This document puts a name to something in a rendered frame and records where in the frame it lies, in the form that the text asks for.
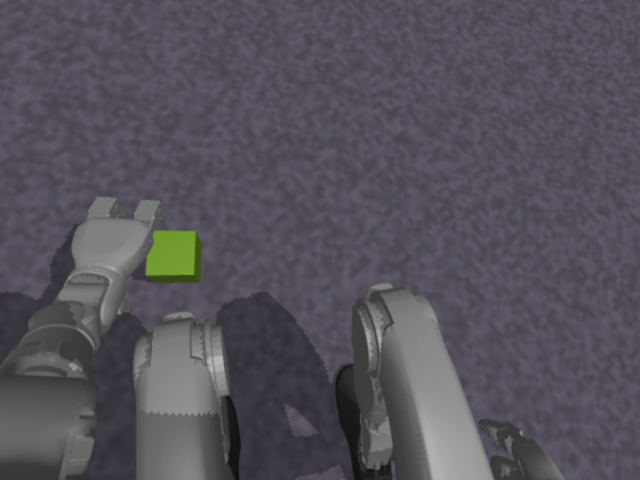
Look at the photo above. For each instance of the left robot arm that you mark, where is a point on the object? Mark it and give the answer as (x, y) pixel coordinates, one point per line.
(48, 418)

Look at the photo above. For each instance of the right robot hand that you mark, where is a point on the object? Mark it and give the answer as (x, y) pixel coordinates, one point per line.
(531, 462)

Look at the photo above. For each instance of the left robot foot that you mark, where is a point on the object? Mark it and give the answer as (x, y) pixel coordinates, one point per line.
(235, 445)

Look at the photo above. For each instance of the left robot hand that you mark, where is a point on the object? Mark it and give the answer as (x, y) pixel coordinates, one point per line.
(108, 240)

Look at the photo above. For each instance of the cube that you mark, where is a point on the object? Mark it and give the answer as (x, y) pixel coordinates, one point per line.
(175, 257)

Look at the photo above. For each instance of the right robot foot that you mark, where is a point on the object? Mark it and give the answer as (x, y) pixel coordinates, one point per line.
(349, 416)

